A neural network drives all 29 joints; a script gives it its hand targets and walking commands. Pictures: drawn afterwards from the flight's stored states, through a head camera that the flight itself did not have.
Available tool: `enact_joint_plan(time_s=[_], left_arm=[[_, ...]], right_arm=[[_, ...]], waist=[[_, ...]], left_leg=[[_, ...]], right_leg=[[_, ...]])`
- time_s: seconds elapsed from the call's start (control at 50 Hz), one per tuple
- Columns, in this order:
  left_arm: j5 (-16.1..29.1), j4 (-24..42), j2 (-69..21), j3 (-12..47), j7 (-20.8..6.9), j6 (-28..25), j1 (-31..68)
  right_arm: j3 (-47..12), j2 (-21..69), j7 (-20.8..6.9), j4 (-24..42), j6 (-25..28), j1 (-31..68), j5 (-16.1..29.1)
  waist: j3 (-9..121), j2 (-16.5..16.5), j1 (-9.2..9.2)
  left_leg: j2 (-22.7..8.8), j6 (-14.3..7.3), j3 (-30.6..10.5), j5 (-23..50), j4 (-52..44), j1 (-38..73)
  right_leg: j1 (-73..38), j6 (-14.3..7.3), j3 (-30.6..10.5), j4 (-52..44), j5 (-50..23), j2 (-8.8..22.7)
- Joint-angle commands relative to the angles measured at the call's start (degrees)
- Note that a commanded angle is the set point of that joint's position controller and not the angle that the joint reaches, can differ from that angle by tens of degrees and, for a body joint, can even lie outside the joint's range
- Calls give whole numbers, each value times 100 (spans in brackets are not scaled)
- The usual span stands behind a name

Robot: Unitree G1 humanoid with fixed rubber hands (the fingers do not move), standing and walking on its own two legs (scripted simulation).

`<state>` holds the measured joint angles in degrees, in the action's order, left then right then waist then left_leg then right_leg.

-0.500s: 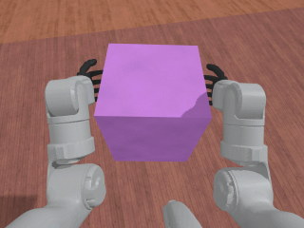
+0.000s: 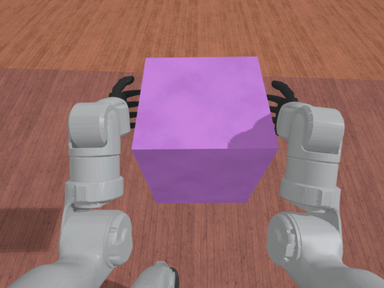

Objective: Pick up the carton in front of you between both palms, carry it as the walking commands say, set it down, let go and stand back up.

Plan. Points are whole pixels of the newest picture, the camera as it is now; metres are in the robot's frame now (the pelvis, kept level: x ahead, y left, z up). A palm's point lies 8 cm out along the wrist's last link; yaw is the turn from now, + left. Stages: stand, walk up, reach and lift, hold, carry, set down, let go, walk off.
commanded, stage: carry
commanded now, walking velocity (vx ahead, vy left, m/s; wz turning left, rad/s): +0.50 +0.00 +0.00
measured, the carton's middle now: (201, 137) +0.40 +0.03 +0.09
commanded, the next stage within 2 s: none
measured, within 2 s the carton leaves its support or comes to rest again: neither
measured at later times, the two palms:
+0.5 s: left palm (172, 13) +0.70 +0.13 +0.21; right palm (291, 17) +0.71 -0.17 +0.22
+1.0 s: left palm out of the picture +1.03 +0.11 +0.25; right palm out of the picture +0.99 -0.19 +0.25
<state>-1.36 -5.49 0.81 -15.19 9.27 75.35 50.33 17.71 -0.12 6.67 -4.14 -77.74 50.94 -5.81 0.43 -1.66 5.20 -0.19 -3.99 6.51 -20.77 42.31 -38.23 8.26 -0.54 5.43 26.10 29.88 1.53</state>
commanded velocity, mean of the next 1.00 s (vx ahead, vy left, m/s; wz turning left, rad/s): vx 0.50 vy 0.00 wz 0.00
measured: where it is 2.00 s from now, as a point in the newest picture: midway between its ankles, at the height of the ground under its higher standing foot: (214, 102)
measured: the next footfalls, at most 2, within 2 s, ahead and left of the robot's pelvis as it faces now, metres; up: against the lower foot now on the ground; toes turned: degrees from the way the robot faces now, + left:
left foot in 0.02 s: +0.20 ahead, +0.10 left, +0.04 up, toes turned +4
right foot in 0.38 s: +0.43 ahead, -0.11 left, +0.07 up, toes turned -6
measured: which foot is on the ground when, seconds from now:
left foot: up 0.00-0.00, down 0.02-0.40, up 0.42-0.76, down 0.78-1.00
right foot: down 0.00-0.04, up 0.06-0.36, down 0.38-0.78, up 0.80-1.00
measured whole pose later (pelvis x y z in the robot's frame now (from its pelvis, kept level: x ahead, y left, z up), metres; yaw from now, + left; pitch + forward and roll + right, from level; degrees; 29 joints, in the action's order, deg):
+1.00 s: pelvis +0.63 +0.01 +0.10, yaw -2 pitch +4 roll -1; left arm -5.5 -7.4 1.1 -16.7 7.1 78.3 50.1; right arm 13.8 -0.7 9.5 -7.4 -76.9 48.9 -2.0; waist -1.0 0.5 -6.5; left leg 0.7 -4.7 6.5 -22.7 30.4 -20.2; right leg 39.1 -2.7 1.2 70.5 26.0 0.1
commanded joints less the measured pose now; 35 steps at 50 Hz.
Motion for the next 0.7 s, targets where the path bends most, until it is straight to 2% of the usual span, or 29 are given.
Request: enact_joint_plan(time_s=[0.0,0.02,0.04,0.06,0.08,0.1,0.12,0.14,0.18,0.22,0.24,0.28,0.3,0.32,0.34,0.36,0.38,0.4,0.42,0.44,0.46,0.48,0.5,0.52,0.58,0.6,0.64,0.68], left_arm=[[2671,256,-6211,3435,-1643,109,4408],[2556,177,-6175,3367,-1658,139,4423],[2470,87,-6252,3309,-1681,174,4411],[2386,65,-6266,3232,-1654,157,4480],[2280,117,-6159,3134,-1613,155,4393],[2184,176,-6121,3082,-1554,143,4332],[2062,201,-6050,2977,-1479,126,4215],[1941,274,-5955,2887,-1402,111,4137],[1764,375,-5782,2810,-1270,91,4038],[1603,459,-5564,2765,-1157,92,3988],[1523,440,-5473,2753,-1118,111,3917],[1410,290,-5352,2757,-1092,161,3772],[1384,166,-5324,2772,-1105,183,3711],[1379,29,-5329,2791,-1134,195,3680],[1392,-162,-5378,2812,-1176,194,3608],[1434,-348,-5413,2819,-1224,184,3602],[1504,-500,-5482,2807,-1288,164,3483],[1551,-563,-5477,2779,-1336,111,3655],[1710,-479,-5695,2868,-1380,110,3740],[1947,-225,-5947,2988,-1440,106,3970],[2231,18,-6192,3153,-1498,92,4318],[2482,257,-6424,3307,-1546,65,4708],[2697,484,-6597,3408,-1581,35,5036],[2865,674,-6716,3478,-1606,11,5249],[3103,960,-6760,3511,-1650,5,5453],[3121,993,-6709,3500,-1649,16,5459],[3059,850,-6583,3458,-1641,57,5276],[2935,540,-6449,3401,-1651,97,4987]], right_arm=[[-3189,5391,-902,-310,176,3537,2004],[-3198,5417,-949,-345,191,3461,2063],[-3251,5501,-996,-335,232,3596,2120],[-3403,5702,-1059,-98,196,3843,2309],[-3569,6010,-1122,136,200,4166,2589],[-3714,6239,-1173,403,218,4526,2862],[-3837,6419,-1207,656,225,4890,3090],[-3919,6562,-1238,824,231,5131,3284],[-3976,6638,-1283,1030,237,5316,3490],[-3944,6539,-1304,1103,210,5340,3578],[-3907,6472,-1308,1046,186,5263,3567],[-3814,6348,-1323,745,135,4977,3451],[-3767,6291,-1337,547,118,4862,3389],[-3718,6255,-1353,342,111,4758,3326],[-3672,6242,-1368,144,106,4679,3267],[-3640,6249,-1384,-77,95,4528,3173],[-3553,6144,-1396,-182,82,4582,3092],[-3412,6207,-1420,-254,65,4610,2972],[-3324,6180,-1416,-412,65,4564,2829],[-3253,6202,-1380,-484,85,4454,2737],[-3144,6172,-1326,-487,114,4318,2644],[-3052,6141,-1259,-442,141,4232,2534],[-2975,6079,-1185,-337,164,4204,2420],[-2918,5997,-1113,-223,178,4189,2323],[-2874,5719,-922,16,210,4115,2066],[-2895,5625,-873,86,209,4135,1998],[-2947,5465,-812,56,180,4021,1895],[-2983,5387,-813,-152,140,3829,1848]], waist=[[3427,-295,-969],[4008,695,-1224],[3981,2216,-1264],[3657,1513,-1075],[3250,805,-1178],[3031,296,-1148],[3013,288,-1052],[3077,352,-953],[3025,574,-925],[2867,632,-959],[2787,683,-970],[2650,935,-943],[2613,1011,-908],[2649,1050,-796],[2805,903,-513],[3193,660,-244],[3696,173,97],[3825,-1546,48],[3422,-1342,97],[3094,-637,109],[3022,-5,109],[2965,134,5],[2998,18,-107],[3006,-113,-144],[2862,-290,-136],[2781,-323,-101],[2617,-396,-62],[2490,-549,-57]], left_leg=[[500,-275,485,564,-906,4140],[-997,-895,-2160,-1135,-1454,5440],[-1963,-1672,-4799,59,-2283,6116],[-1974,-1721,-4507,1051,-1988,6077],[-1851,-1583,-3827,2257,-1617,5703],[-1711,-1313,-3320,2729,-1487,5389],[-1568,-1125,-2949,2579,-1556,5200],[-1483,-977,-2692,2075,-1669,5089],[-1466,-963,-2503,1661,-1841,4993],[-1480,-1052,-2191,1641,-2007,4892],[-1453,-1015,-1936,1717,-2084,4708],[-1305,-794,-1370,2030,-2149,4217],[-1239,-675,-1104,2153,-2108,3987],[-1217,-569,-890,2631,-1871,3726],[-1101,-410,-485,3344,-1242,3342],[-881,-167,-96,3946,-350,2793],[-640,123,26,2610,867,1713],[238,399,-142,-45,2493,110],[367,293,-675,-1094,3643,-800],[154,178,-863,-955,4172,-1205],[8,144,-871,-708,4197,-1290],[-114,112,-887,-460,3916,-1241],[-186,80,-901,-367,3620,-1098],[-177,62,-829,-387,3376,-972],[-167,78,-558,-512,2729,-1040],[-218,105,-498,-467,2345,-1089],[-247,126,-358,-181,1327,-672],[-7,92,89,146,405,11]], right_leg=[[235,-387,62,1694,-5146,716],[1566,-52,7,3242,-3279,358],[3164,65,-230,4767,73,-729],[3788,-65,-825,5725,92,-411],[4121,-142,-814,5978,-68,-238],[4192,-188,-792,5760,-229,-108],[4127,-228,-842,5409,-418,-35],[3933,-262,-789,5080,-469,-3],[3874,-275,-600,4505,-260,-40],[3884,-221,-453,3637,-179,2],[3644,-188,-390,3037,-326,33],[2834,-156,-90,1879,-850,-90],[2328,-174,225,1446,-974,-265],[1647,-233,526,1166,-1068,-481],[591,-306,858,766,-1487,-690],[-835,-480,869,623,-1546,-752],[-2226,-796,-694,384,-628,225],[-2919,-1671,-3944,-409,-958,1711],[-2958,-1953,-4485,-528,-1911,1809],[-2796,-1883,-3891,-108,-3000,1758],[-2569,-1693,-3315,114,-3704,1636],[-2299,-1442,-2927,65,-3609,1494],[-2121,-1262,-2631,-46,-3120,1357],[-1990,-1175,-2487,-150,-2778,1311],[-1770,-1318,-2192,-464,-2483,1358],[-1754,-1359,-2065,-574,-2449,1378],[-1482,-1270,-1625,-679,-2614,1269],[-1216,-1086,-1127,-660,-3211,1106]])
